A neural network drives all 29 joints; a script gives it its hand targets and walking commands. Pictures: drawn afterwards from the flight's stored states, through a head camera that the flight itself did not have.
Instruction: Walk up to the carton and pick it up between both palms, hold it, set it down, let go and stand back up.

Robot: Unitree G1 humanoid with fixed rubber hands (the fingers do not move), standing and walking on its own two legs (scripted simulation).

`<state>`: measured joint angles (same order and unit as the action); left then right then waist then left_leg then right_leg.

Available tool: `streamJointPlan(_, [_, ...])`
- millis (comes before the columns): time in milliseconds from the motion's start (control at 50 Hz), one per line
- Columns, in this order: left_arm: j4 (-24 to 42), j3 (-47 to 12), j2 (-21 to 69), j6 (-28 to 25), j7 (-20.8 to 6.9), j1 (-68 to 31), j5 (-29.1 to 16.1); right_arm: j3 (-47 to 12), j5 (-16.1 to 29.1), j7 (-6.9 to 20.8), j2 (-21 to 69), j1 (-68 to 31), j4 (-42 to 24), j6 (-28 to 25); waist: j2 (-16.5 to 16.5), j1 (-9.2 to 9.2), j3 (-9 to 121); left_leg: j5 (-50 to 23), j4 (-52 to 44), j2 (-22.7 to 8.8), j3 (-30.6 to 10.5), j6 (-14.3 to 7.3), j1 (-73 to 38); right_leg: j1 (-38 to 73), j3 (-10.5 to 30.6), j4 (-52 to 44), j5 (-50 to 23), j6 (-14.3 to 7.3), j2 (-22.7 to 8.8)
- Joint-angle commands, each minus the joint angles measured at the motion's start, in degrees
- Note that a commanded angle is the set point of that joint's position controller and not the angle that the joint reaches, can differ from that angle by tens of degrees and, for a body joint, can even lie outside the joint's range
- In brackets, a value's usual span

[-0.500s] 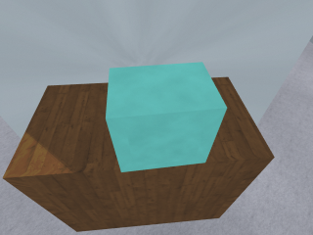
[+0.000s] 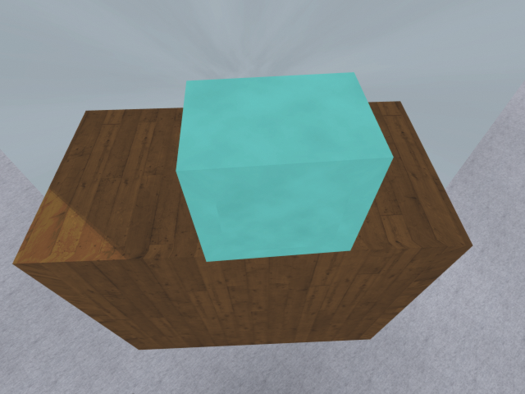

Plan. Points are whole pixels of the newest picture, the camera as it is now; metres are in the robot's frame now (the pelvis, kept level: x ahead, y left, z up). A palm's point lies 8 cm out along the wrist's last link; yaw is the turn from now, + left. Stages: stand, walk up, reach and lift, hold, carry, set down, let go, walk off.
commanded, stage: stand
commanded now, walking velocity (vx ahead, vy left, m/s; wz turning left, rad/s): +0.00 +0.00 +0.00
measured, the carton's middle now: (275, 173) +0.44 +0.02 +0.07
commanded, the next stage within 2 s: none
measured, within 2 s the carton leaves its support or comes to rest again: neither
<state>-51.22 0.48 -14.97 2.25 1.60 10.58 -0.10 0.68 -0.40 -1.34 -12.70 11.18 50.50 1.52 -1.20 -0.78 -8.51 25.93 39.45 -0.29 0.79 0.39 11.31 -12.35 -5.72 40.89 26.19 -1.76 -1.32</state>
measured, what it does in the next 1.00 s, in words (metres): shifts its weight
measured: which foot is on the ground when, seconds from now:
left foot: down 0.00-1.00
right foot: down 0.00-1.00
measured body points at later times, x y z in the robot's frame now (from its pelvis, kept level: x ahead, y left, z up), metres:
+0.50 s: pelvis -0.05 +0.01 +0.02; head -0.02 +0.02 +0.46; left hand +0.01 +0.27 -0.13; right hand +0.01 -0.24 -0.13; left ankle -0.05 +0.12 -0.72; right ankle -0.04 -0.09 -0.72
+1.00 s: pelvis -0.08 +0.01 +0.02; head -0.07 +0.01 +0.47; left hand -0.06 +0.25 -0.13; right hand -0.02 -0.23 -0.13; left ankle -0.05 +0.12 -0.72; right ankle -0.04 -0.09 -0.72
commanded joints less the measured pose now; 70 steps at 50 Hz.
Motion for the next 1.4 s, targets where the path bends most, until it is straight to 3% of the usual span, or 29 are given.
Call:
streamJointPlan(0, [5.3,1.58,-6.82,-1.49,-0.18,2.07,0.52,2.66,0.12,-0.5,-13.05,2.54,-3.42,-1.08,4.54,0.49,11.67,-46.68,-9.09,-12.04,-10.98,-8.97,-2.01,4.78,5.2,-2.53,-23.81,-0.46,-2.35])
streamJointPlan(40, [4.83,2.3,-8.7,-2.29,-0.49,3.66,0.41,1.98,0.01,-0.58,-11.54,-0.43,-3.79,-0.61,1.7,-1.1,10.74,-37.82,-2.09,-5.79,-5.21,-3.67,0.24,7.18,9.34,-10.25,-39.41,-3.06,-7.39])
streamJointPlan(60, [4.77,2.98,-10.36,-2.51,-0.56,4.08,0.4,1.72,0.04,-0.57,-9.75,-0.15,-3.93,-0.38,-0.01,-1.04,9.85,-28.52,2.69,-2.1,-3.27,-1.65,0.36,5.73,12.99,-12.55,-44.87,-6.99,-11.58])
streamJointPlan(100, [4.83,3.17,-11.22,-2.4,-0.75,2.0,0.83,1.45,-0.44,-0.71,-8.15,0.64,-3.87,0.27,-1.34,0.21,5.97,-9.43,5.1,0.13,-2.12,-0.16,1.34,1.08,17.36,-16.51,-46.29,-11.73,-16.41])
streamJointPlan(140, [4.89,2.91,-10.67,-2.16,-0.63,-0.59,1.11,1.52,-0.65,-0.51,-7.3,0.95,-3.63,0.37,-3.06,0.87,3.32,0.72,3.84,-0.65,-2.55,-0.13,3.63,0.42,17.13,-18.58,-43.03,-12.06,-17.58])
streamJointPlan(160, [4.7,2.88,-10.83,-2.04,-0.61,-2.08,1.06,1.54,-0.59,-0.36,-7.05,1.54,-3.41,0.23,-4.44,1.61,2.17,-0.83,1.24,-1.41,-2.85,-0.4,3.52,-0.46,15.91,-19.0,-40.2,-11.2,-17.25])
streamJointPlan(180, [5.2,2.86,-11.44,-1.86,-0.64,-4.07,0.87,1.94,-0.55,-0.24,-7.81,3.31,-3.33,-0.19,-3.73,3.15,3.07,-8.37,-3.09,-2.4,-3.53,-0.95,-1.45,-4.21,14.25,-18.16,-35.74,-9.66,-16.22])
streamJointPlan(200, [5.21,2.67,-10.58,-1.81,-0.94,-4.13,0.52,1.99,-0.41,-0.07,-9.06,4.15,-3.23,-0.7,-1.34,3.22,3.76,-19.85,-8.66,-4.05,-5.32,-1.92,-3.37,-4.46,11.23,-15.79,-30.29,-6.58,-12.15])
streamJointPlan(220, [4.89,2.51,-8.96,-1.7,-1.15,-2.87,-0.44,2.47,0.28,0.13,-10.96,2.51,-2.27,-0.98,1.18,1.37,4.48,-23.63,-10.79,-5.41,-8.83,-3.08,-1.81,-3.32,7.71,-15.03,-21.61,-3.85,-6.99])
streamJointPlan(240, [4.42,2.52,-8.08,-1.58,-1.15,-1.45,-0.83,2.95,0.81,0.3,-12.35,1.53,-2.14,-1.26,1.76,0.52,5.24,-19.69,-13.72,-6.69,-11.33,-4.04,2.69,0.94,5.54,-14.72,-13.08,-2.08,-3.97])
streamJointPlan(280, [2.9,2.27,-7.12,-1.6,-1.09,0.01,-0.76,2.67,0.62,0.19,-12.06,-1.06,-1.58,-1.47,3.78,-0.68,4.09,-16.79,-16.75,-7.05,-12.25,-4.61,6.49,5.12,5.67,-12.85,-10.8,-0.64,-3.77])
streamJointPlan(320, [2.07,2.53,-7.81,-2.15,-1.23,1.19,-0.48,2.06,0.65,-0.31,-10.38,-1.52,-1.13,-1.78,1.38,-1.08,4.19,-17.01,-15.49,-5.72,-9.85,-3.31,5.43,5.31,7.37,-16.43,-14.39,-1.15,-5.64])
streamJointPlan(380, [1.72,3.07,-8.92,-2.81,-1.21,0.6,-0.14,1.78,0.34,-0.52,-8.72,1.32,0.15,-1.89,1.81,0.29,6.25,-16.45,-11.57,-3.62,-7.48,-2.26,0.4,1.65,9.93,-19.72,-16.47,-3.21,-8.58])
streamJointPlan(400, [1.97,3.16,-8.83,-2.84,-1.16,0.21,-0.13,1.88,-0.06,-0.64,-9.02,1.39,0.24,-1.89,3.58,0.48,6.6,-18.97,-11.78,-4.25,-7.49,-2.32,-0.56,1.16,9.3,-18.76,-17.57,-2.91,-8.37])
streamJointPlan(480, [1.73,2.64,-7.39,-2.66,-1.01,1.46,-0.31,2.3,0.34,-0.61,-9.66,1.55,1.03,-2.18,3.78,0.26,6.16,-17.94,-15.76,-6.07,-9.82,-3.47,2.72,2.61,7.04,-17.97,-13.95,-1.17,-5.79])
streamJointPlan(520, [1.42,2.57,-7.73,-2.77,-0.86,2.07,-0.35,2.1,0.52,-0.69,-9.14,1.97,1.31,-2.19,2.09,0.21,7.39,-20.06,-15.28,-5.96,-9.54,-3.0,2.98,4.52,7.19,-18.45,-16.56,-0.94,-6.29])
streamJointPlan(560, [0.84,2.56,-7.06,-2.84,-0.77,3.72,-0.2,1.9,0.29,-0.66,-8.36,3.28,1.83,-2.41,3.14,0.15,8.1,-17.84,-15.13,-5.47,-9.31,-2.62,2.13,4.7,7.53,-18.93,-14.87,-1.51,-6.71])
streamJointPlan(600, [1.0,2.25,-7.32,-2.84,-0.69,3.48,-0.19,1.98,0.15,-0.66,-8.75,3.62,2.1,-2.47,3.93,0.31,7.91,-21.12,-15.52,-6.15,-9.73,-2.86,1.58,3.39,7.05,-17.68,-16.33,-1.05,-6.63])
streamJointPlan(640, [0.12,2.51,-6.29,-2.58,-0.95,5.74,0.03,2.14,0.21,-0.47,-9.13,4.63,2.23,-2.69,4.69,-0.13,7.2,-10.01,-20.41,-7.54,-12.64,-4.56,4.88,4.79,6.23,-16.39,-7.19,-0.28,-4.44])
streamJointPlan(680, [0.08,1.81,-5.71,-2.63,-0.84,5.92,-0.11,1.98,0.47,-0.51,-9.43,2.45,2.37,-2.44,5.09,-0.34,4.16,-11.02,-21.3,-7.26,-11.92,-3.89,8.08,5.14,6.34,-17.61,-11.07,0.52,-4.84])
streamJointPlan(740, [-0.24,1.87,-6.8,-3.16,-0.67,6.46,-0.08,1.71,0.44,-0.55,-8.5,3.09,2.43,-2.29,2.51,0.23,3.33,-12.62,-18.82,-5.56,-9.94,-2.51,6.08,2.1,7.86,-19.78,-12.54,0.06,-6.28])
streamJointPlan(780, [-0.51,2.07,-6.68,-3.23,-0.71,7.59,-0.01,1.86,0.15,-0.32,-7.93,5.1,3.15,-2.49,1.61,0.78,3.27,-9.33,-19.0,-5.39,-10.1,-2.63,4.37,0.11,8.04,-20.61,-7.58,-0.28,-6.28])
streamJointPlan(820, [-0.52,1.86,-6.73,-3.23,-0.54,6.86,-0.07,1.82,0.24,-0.29,-8.18,3.94,3.12,-2.3,3.97,0.64,2.38,-11.75,-19.25,-5.44,-9.56,-2.39,4.83,-0.11,7.84,-20.72,-10.9,0.17,-6.39])
streamJointPlan(960, [-0.53,1.93,-7.07,-3.42,-0.28,7.78,-0.31,1.48,0.45,-0.21,-6.53,5.21,3.51,-2.12,0.12,1.07,2.6,-12.36,-17.27,-4.73,-8.83,-1.78,2.99,-3.36,9.19,-22.96,-8.05,-0.79,-7.28])
streamJointPlan(1060, [-1.38,2.23,-6.98,-3.23,-0.39,9.09,-0.26,1.79,0.26,-0.12,-7.41,5.79,4.04,-2.24,3.04,0.55,2.96,-6.09,-18.76,-4.32,-9.06,-1.88,5.96,-1.66,9.4,-23.52,-2.21,-0.62,-6.99])
streamJointPlan(1140, [-1.51,2.26,-6.68,-3.32,-0.31,9.03,-0.22,1.54,0.18,-0.1,-6.02,7.32,3.98,-2.33,0.48,0.88,3.73,-7.09,-16.97,-3.77,-8.15,-1.49,3.22,-4.58,10.53,-25.54,1.31,-0.85,-7.63])
streamJointPlan(1180, [-1.51,2.4,-7.55,-3.08,-0.21,8.49,-0.31,1.6,0.07,0.02,-6.27,7.78,4.33,-2.34,2.12,1.1,2.69,-6.02,-17.73,-3.85,-8.46,-1.85,5.41,-4.44,10.07,-24.93,1.37,-0.77,-7.57])
streamJointPlan(1240, [-1.98,2.36,-6.72,-3.15,-0.32,9.99,-0.31,1.78,0.18,0.1,-6.11,7.87,4.7,-2.29,1.52,0.58,2.38,-6.28,-17.24,-3.45,-8.39,-1.57,5.66,-4.77,10.32,-25.6,3.24,-0.79,-7.65])
streamJointPlan(1380, [-2.5,2.1,-5.64,-3.53,-0.2,10.26,-0.29,1.73,0.18,-0.15,-5.81,8.6,5.26,-2.83,3.22,0.08,4.78,-7.37,-19.44,-4.98,-9.68,-1.39,6.38,-0.48,8.49,-22.71,-4.38,-0.17,-6.59])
